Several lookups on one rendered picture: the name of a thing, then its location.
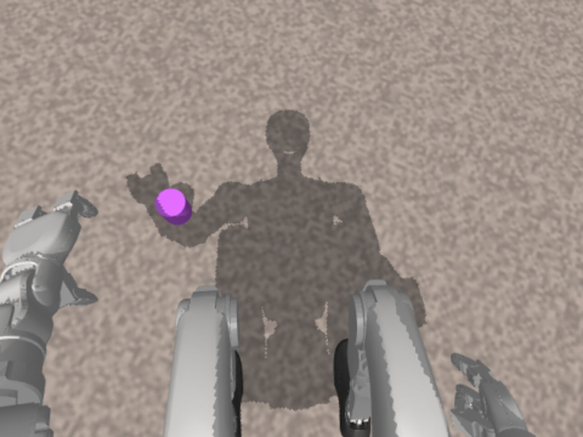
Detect left robot hand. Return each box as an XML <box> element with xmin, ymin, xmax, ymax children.
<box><xmin>3</xmin><ymin>190</ymin><xmax>98</xmax><ymax>309</ymax></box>

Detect right robot foot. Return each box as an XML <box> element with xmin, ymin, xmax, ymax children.
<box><xmin>333</xmin><ymin>339</ymin><xmax>371</xmax><ymax>437</ymax></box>

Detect left robot arm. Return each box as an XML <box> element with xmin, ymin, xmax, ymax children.
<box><xmin>0</xmin><ymin>257</ymin><xmax>64</xmax><ymax>437</ymax></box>

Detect tin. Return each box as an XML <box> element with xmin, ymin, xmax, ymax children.
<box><xmin>155</xmin><ymin>188</ymin><xmax>192</xmax><ymax>225</ymax></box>

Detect right robot hand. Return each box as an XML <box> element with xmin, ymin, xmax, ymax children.
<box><xmin>451</xmin><ymin>353</ymin><xmax>528</xmax><ymax>437</ymax></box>

